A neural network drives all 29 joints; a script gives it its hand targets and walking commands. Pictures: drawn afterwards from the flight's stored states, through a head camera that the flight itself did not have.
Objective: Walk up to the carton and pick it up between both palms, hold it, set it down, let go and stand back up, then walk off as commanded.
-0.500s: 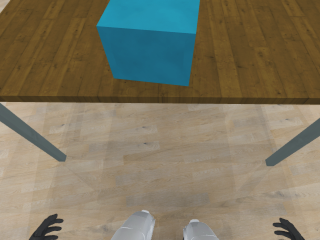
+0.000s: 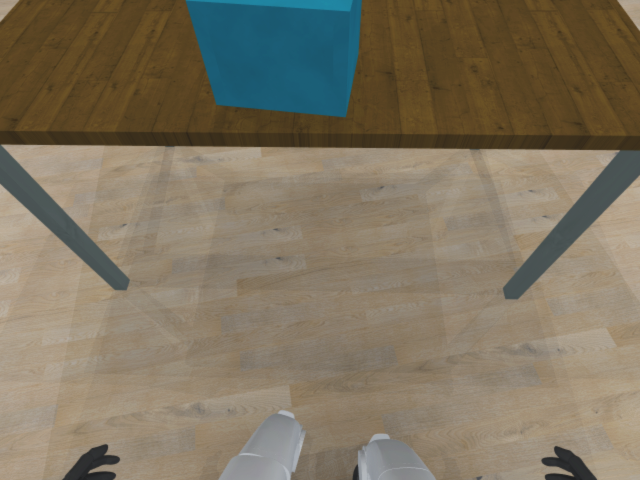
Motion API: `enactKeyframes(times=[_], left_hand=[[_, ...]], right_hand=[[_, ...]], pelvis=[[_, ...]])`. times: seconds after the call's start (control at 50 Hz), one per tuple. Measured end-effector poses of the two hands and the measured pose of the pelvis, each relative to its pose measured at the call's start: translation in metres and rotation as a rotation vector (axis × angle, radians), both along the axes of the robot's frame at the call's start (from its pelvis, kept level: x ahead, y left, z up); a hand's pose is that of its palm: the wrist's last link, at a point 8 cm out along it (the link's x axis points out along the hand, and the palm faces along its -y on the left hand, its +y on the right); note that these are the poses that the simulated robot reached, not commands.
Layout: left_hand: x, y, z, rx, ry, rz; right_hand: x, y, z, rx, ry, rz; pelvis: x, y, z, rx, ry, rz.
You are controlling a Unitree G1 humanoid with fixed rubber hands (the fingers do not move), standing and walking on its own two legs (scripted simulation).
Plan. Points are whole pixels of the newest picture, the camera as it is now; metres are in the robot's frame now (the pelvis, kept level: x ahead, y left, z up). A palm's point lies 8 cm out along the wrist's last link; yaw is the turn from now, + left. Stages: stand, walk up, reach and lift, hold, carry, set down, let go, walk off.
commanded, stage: walk off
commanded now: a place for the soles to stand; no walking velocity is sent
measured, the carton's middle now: (286, 31) +0.80 +0.08 +0.08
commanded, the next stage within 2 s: stand in 1.70 s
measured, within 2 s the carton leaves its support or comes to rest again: neither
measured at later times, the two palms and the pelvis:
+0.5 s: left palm out of the picture -0.09 +0.34 -0.09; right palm out of the picture -0.08 -0.31 -0.10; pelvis -0.16 +0.00 +0.00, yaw +3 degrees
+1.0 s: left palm out of the picture -0.28 +0.34 -0.09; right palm out of the picture -0.26 -0.31 -0.09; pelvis -0.33 +0.01 +0.01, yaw +5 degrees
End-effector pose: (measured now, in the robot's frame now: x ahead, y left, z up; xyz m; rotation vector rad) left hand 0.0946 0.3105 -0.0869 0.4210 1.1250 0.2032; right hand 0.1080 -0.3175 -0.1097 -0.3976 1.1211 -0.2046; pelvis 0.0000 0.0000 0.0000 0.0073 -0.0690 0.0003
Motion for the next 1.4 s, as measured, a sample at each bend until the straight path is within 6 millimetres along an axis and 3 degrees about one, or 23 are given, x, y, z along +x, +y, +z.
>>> enactKeyframes(times=[0.16, 0.32, 0.4, 0.5, 0.64, 0.76, 0.86, 1.0, 1.06, 1.12, 1.22, 1.4], left_hand=[[-0.057, -0.002, 0.018, 0.023, -0.045, 0.054], [-0.117, 0.028, 0.009, 0.032, -0.053, 0.098], [-0.148, 0.034, 0.004, 0.032, -0.034, 0.133], [-0.187, 0.025, -0.002, 0.023, -0.009, 0.117], [-0.247, -0.009, -0.006, 0.0, 0.022, 0.089], [-0.286, -0.015, 0.004, -0.007, -0.04, 0.118], [-0.318, 0.001, 0.006, 0.003, -0.06, 0.11], [-0.378, 0.031, 0.001, 0.013, 0.012, 0.157], [-0.402, 0.036, 0.002, 0.012, 0.047, 0.149], [-0.42, 0.034, 0.002, 0.008, 0.072, 0.149], [-0.439, 0.017, 0.003, -0.022, 0.06, 0.152], [-0.428, -0.002, 0.007, -0.103, -0.005, 0.155]], right_hand=[[-0.067, -0.017, 0.0, -0.005, 0.074, 0.025], [-0.143, 0.0, 0.0, 0.0, 0.125, 0.028], [-0.178, 0.009, 0.005, 0.001, 0.13, 0.023], [-0.19, 0.012, 0.007, 0.013, 0.064, 0.017], [-0.199, -0.002, 0.001, 0.029, -0.022, 0.032], [-0.228, -0.006, 0.009, 0.011, -0.045, 0.084], [-0.277, -0.004, 0.01, 0.003, 0.009, 0.088], [-0.371, 0.01, 0.015, -0.005, 0.102, 0.04], [-0.395, 0.015, 0.016, 0.009, 0.106, 0.005], [-0.405, 0.018, 0.014, 0.036, 0.092, -0.01], [-0.406, 0.023, 0.011, 0.08, 0.061, -0.022], [-0.401, 0.036, 0.022, 0.098, 0.016, 0.008]], pelvis=[[-0.047, -0.002, 0.006, 0.016, -0.007, 0.042], [-0.103, 0.01, 0.0, 0.021, -0.002, 0.078], [-0.128, 0.007, 0.003, -0.001, -0.018, 0.073], [-0.161, -0.003, 0.002, -0.017, -0.018, 0.047], [-0.214, -0.015, 0.0, -0.023, -0.015, 0.045], [-0.258, -0.012, 0.004, 0.003, -0.017, 0.06], [-0.293, -0.004, 0.004, 0.0, -0.01, 0.09], [-0.332, 0.008, 0.009, -0.001, -0.021, 0.085], [-0.342, 0.007, 0.013, -0.009, -0.037, 0.069], [-0.348, 0.004, 0.013, -0.012, -0.036, 0.056], [-0.356, 0.003, 0.018, -0.032, -0.042, 0.055], [-0.362, 0.011, 0.03, -0.012, -0.029, 0.073]])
